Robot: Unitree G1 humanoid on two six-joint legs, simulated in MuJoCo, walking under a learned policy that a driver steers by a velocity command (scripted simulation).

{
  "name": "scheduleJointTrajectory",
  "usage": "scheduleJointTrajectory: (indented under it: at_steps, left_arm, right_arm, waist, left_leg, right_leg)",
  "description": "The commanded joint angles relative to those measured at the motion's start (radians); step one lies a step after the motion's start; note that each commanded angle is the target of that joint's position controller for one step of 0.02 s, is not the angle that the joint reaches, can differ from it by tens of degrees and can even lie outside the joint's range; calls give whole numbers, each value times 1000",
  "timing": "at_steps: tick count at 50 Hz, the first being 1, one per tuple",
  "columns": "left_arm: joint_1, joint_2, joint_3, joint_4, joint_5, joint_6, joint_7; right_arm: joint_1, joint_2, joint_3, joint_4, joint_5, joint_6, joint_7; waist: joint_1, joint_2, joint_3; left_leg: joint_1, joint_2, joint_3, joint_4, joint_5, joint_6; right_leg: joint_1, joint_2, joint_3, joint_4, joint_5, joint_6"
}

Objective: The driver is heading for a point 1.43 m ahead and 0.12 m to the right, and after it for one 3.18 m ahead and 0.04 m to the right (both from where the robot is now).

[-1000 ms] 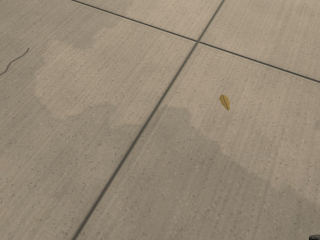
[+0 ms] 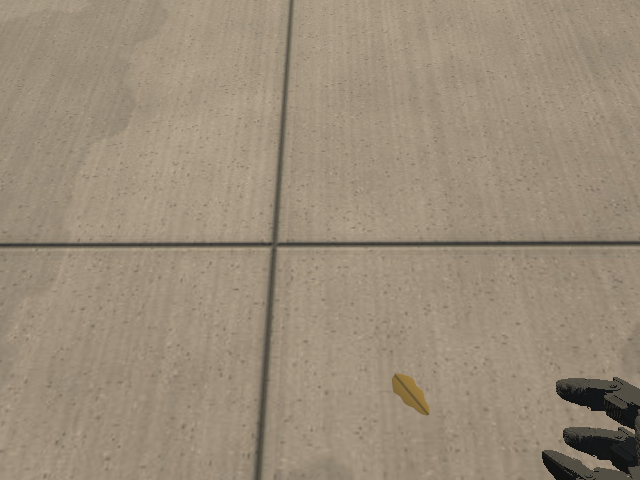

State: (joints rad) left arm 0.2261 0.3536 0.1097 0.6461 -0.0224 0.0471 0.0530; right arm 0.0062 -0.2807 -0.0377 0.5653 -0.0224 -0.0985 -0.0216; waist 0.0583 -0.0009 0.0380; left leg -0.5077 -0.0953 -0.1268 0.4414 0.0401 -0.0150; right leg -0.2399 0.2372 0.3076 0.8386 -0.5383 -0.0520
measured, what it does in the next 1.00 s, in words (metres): steps on the spot: right foot, then left foot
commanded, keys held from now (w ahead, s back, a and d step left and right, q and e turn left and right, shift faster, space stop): e+shift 0.40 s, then shift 0.04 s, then q+shift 0.56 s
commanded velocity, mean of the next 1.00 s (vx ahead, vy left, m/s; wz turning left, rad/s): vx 0.03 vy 0.00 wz -0.26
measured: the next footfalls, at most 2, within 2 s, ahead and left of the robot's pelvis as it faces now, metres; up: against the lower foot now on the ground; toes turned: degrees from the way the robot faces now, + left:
right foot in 0.42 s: +0.04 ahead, -0.12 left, +0.00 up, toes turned -27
left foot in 0.88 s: +0.12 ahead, +0.09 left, +0.00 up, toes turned -10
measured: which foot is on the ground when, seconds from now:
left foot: down 0.00-0.42, up 0.44-0.86, down 0.88-1.00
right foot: up 0.00-0.40, down 0.42-0.90, up 0.92-1.00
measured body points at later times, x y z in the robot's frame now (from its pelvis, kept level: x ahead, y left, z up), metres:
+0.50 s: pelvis +0.03 -0.01 +0.02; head +0.05 -0.06 +0.46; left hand +0.28 +0.20 -0.06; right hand +0.07 -0.34 -0.09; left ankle +0.14 +0.11 -0.66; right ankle +0.00 -0.10 -0.71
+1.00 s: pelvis +0.07 +0.01 +0.02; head +0.13 +0.03 +0.47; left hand +0.30 +0.26 -0.09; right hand +0.16 -0.30 -0.06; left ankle +0.08 +0.10 -0.71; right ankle +0.00 -0.12 -0.63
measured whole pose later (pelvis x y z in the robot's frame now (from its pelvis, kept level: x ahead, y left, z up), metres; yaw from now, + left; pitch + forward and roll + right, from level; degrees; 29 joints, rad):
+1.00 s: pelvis +0.07 +0.01 +0.02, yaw -9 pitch +3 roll -1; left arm 0.09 0.30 0.10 0.69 0.01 0.02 0.04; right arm 0.22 -0.31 -0.08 0.63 0.01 0.01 0.01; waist -0.01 -0.03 0.04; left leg -0.33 -0.04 0.00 0.57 -0.31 0.06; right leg -0.53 -0.01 0.02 1.16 -0.51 0.06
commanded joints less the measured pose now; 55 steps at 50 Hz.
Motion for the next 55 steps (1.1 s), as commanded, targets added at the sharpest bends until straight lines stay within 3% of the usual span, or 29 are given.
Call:
scheduleJointTrajectory:
  at_steps: [1,2,3,5,8,12,17,19,20,21,22,23,24,26,28,29,31,33,34,39,43,44,45,46,47,48,49,50,55]
  left_arm:
    - [212,90,-9,-81,-9,-18,-51]
    - [91,160,14,-68,-15,-3,-52]
    - [22,166,19,-77,-11,12,-43]
    - [-4,117,6,-102,-10,28,-32]
    - [-15,36,-18,-116,-8,17,-29]
    - [-51,50,-16,-117,1,19,-36]
    - [-39,68,1,-94,-2,33,-56]
    - [11,65,13,-67,-4,40,-63]
    - [70,83,29,-38,-3,43,-57]
    - [127,135,45,-25,3,37,-45]
    - [92,265,59,-67,18,23,-30]
    - [54,218,48,-88,60,-6,-36]
    - [-11,178,29,-87,67,-28,-35]
    - [-114,48,-14,-83,32,-45,-31]
    - [-113,-54,-57,-45,45,-56,-28]
    - [-108,-63,-62,-31,55,-60,-28]
    - [-106,-9,-48,-26,64,-61,-20]
    - [-62,72,-19,-11,57,-45,-10]
    - [-45,86,-11,-7,50,-37,-8]
    - [-68,81,2,-10,33,-22,-2]
    - [-117,77,13,-12,6,-18,0]
    - [-79,53,13,6,5,-22,-3]
    - [-97,11,5,-29,38,-30,-8]
    - [-237,-21,-13,-104,59,-43,-9]
    - [-252,16,-3,-90,48,-52,-17]
    - [-243,16,-2,-81,31,-56,-21]
    - [-222,16,-1,-62,32,-58,-15]
    - [-213,33,5,-58,40,-56,-7]
    - [-195,-6,-8,-36,27,-63,-16]
  right_arm:
    - [133,-162,-59,-47,-14,15,-15]
    - [90,-87,-43,-77,-11,28,-26]
    - [75,-68,-32,-80,-8,48,-30]
    - [29,-99,-38,-67,-7,72,-33]
    - [84,-122,-56,-26,-19,79,-34]
    - [72,-153,-76,-1,-5,79,-32]
    - [48,-188,-98,26,16,85,-19]
    - [51,-175,-100,41,29,89,-14]
    - [78,-137,-93,54,32,96,-13]
    - [124,-91,-83,76,32,107,-5]
    - [103,-64,-71,3,-1,104,-4]
    - [-12,-115,-82,-17,4,93,-10]
    - [7,-132,-87,-2,25,94,-13]
    - [113,-123,-88,75,10,108,-19]
    - [191,-85,-77,123,16,116,-4]
    - [195,-66,-68,131,29,118,5]
    - [105,-60,-53,92,39,120,16]
    - [71,-92,-54,53,41,123,25]
    - [74,-103,-55,42,44,126,29]
    - [118,-75,-50,24,51,138,41]
    - [197,-69,-60,29,55,139,53]
    - [245,-104,-78,39,47,138,42]
    - [304,-250,-120,27,39,131,22]
    - [331,-299,-124,13,4,114,29]
    - [326,-250,-110,4,0,96,36]
    - [280,-229,-103,6,12,86,28]
    - [222,-212,-102,-2,36,89,18]
    - [175,-192,-94,-13,55,98,5]
    - [175,-209,-100,-31,49,125,-23]
  waist:
    - [8,270,-465]
    - [-48,137,-340]
    - [-55,52,-260]
    - [-30,63,-125]
    - [-48,122,-142]
    - [-52,128,-186]
    - [-41,167,-170]
    - [-12,140,-173]
    - [0,90,-164]
    - [5,-102,-83]
    - [-51,-362,-55]
    - [25,-241,-103]
    - [-23,-202,-93]
    - [-72,-157,-130]
    - [-99,-142,-161]
    - [-95,-131,-145]
    - [-50,-138,-88]
    - [-16,-148,-75]
    - [-5,-140,-72]
    - [-9,-119,-74]
    - [-70,-111,-116]
    - [-85,-42,-135]
    - [-85,223,-160]
    - [-128,374,-206]
    - [-151,188,-238]
    - [-112,122,-198]
    - [-79,50,-160]
    - [-60,53,-148]
    - [-52,85,-167]
  left_leg:
    - [754,619,-682,-20,312,373]
    - [636,486,-484,-37,112,314]
    - [511,402,-343,-64,-27,245]
    - [291,303,-171,-123,-61,195]
    - [292,308,-61,-161,16,239]
    - [311,384,-5,-182,-63,261]
    - [256,400,134,-174,-213,200]
    - [235,398,190,-105,-287,149]
    - [172,360,232,-4,-362,101]
    - [-16,265,317,242,-484,10]
    - [-325,110,278,524,-714,-68]
    - [-313,107,110,670,-673,-45]
    - [-285,131,92,706,-552,-19]
    - [-198,153,110,719,-397,-32]
    - [-35,156,120,721,-310,-53]
    - [-1,159,115,647,-281,-54]
    - [13,157,108,479,-284,-50]
    - [-24,153,135,445,-385,-50]
    - [-48,159,143,445,-433,-48]
    - [-39,165,187,397,-506,-29]
    - [142,109,251,131,-321,30]
    - [264,102,189,24,-153,71]
    - [478,304,-154,-16,313,184]
    - [565,474,-485,-58,495,401]
    - [602,471,-411,-63,452,408]
    - [574,409,-321,-45,400,350]
    - [534,350,-254,-39,346,293]
    - [500,324,-227,-45,312,263]
    - [435,247,-230,-39,242,233]
  right_leg:
    - [-397,-138,-84,589,-133,129]
    - [-414,-181,-127,617,-29,153]
    - [-411,-202,-162,600,57,162]
    - [-362,-240,-222,491,114,154]
    - [-341,-269,-276,374,117,140]
    - [-294,-335,-277,236,182,117]
    - [-119,-318,-358,-6,208,62]
    - [-9,-284,-399,-177,254,20]
    - [79,-253,-383,-257,254,-15]
    - [164,-358,-158,-446,334,-97]
    - [194,-604,277,-507,487,-270]
    - [96,-620,248,-559,450,-315]
    - [60,-577,129,-556,419,-249]
    - [40,-490,-52,-507,485,-151]
    - [-19,-435,-192,-494,571,-129]
    - [-20,-420,-241,-492,556,-117]
    - [-1,-440,-258,-495,534,-121]
    - [74,-511,-204,-485,566,-168]
    - [107,-543,-180,-476,587,-187]
    - [159,-598,-191,-423,771,-189]
    - [130,-561,-320,-291,786,-96]
    - [59,-506,-393,-161,684,-25]
    - [-228,-374,-482,155,347,84]
    - [-501,-188,-347,368,-151,136]
    - [-539,-221,-223,473,-157,127]
    - [-552,-233,-206,472,-66,113]
    - [-560,-246,-206,413,23,112]
    - [-540,-258,-200,354,90,115]
    - [-425,-187,-204,127,217,152]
